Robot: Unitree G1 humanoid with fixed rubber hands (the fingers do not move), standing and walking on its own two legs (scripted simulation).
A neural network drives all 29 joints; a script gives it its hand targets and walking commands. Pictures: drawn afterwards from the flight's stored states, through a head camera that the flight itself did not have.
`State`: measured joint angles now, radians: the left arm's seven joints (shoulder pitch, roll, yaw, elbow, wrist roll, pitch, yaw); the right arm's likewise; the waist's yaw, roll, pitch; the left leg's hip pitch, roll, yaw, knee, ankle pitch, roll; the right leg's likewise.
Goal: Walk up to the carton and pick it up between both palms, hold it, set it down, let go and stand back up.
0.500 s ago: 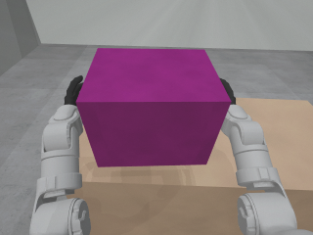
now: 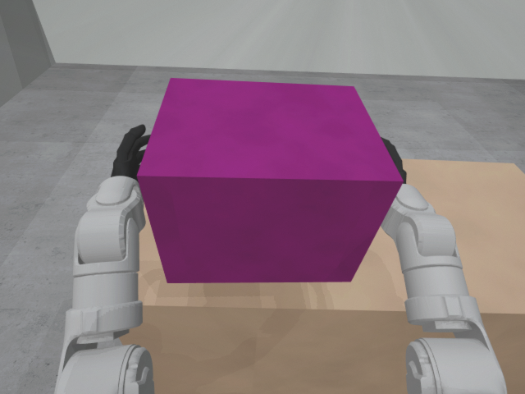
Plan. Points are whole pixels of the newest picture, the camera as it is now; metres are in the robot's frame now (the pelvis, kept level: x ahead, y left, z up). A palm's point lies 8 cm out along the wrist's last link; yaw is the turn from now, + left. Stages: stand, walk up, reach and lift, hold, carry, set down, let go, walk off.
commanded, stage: hold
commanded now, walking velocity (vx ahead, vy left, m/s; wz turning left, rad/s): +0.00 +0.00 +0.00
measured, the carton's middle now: (262, 182) +0.38 -0.01 +0.17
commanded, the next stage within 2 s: none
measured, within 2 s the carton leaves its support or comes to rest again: neither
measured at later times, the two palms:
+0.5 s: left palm (129, 190) +0.33 +0.17 +0.19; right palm (395, 183) +0.35 -0.21 +0.19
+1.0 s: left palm (131, 179) +0.35 +0.17 +0.19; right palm (390, 187) +0.35 -0.20 +0.18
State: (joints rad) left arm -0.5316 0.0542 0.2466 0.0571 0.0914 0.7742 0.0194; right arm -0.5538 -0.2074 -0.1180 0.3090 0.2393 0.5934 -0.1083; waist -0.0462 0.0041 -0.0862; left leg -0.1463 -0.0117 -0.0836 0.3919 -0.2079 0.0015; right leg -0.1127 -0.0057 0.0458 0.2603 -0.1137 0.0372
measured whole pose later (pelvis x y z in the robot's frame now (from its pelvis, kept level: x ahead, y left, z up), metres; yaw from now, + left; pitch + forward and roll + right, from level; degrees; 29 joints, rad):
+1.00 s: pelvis -0.02 -0.01 +0.00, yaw +1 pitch +1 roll -1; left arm -0.63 0.09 0.25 0.26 0.06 0.69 0.03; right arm -0.64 -0.20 -0.15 0.45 0.18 0.55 -0.09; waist -0.03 0.00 -0.13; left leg -0.22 -0.02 -0.09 0.36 -0.16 -0.01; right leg -0.20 -0.01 0.04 0.29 -0.10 0.03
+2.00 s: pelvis -0.03 -0.01 +0.00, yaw +0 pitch +1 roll +0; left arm -0.61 0.05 0.25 0.20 0.07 0.72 0.05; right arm -0.63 -0.22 -0.16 0.43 0.17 0.56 -0.06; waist -0.03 0.02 -0.13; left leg -0.23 -0.01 -0.07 0.35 -0.14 -0.01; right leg -0.23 0.00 0.06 0.29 -0.07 0.03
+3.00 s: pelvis +0.00 -0.01 +0.00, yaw -1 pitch -2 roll -1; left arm -0.47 0.01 0.24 -0.05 0.09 0.79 0.04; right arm -0.53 -0.24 -0.09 0.24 0.26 0.60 -0.11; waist -0.04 0.03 -0.07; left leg -0.13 0.01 -0.06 0.38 -0.20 -0.01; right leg -0.10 0.01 0.07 0.24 -0.10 0.03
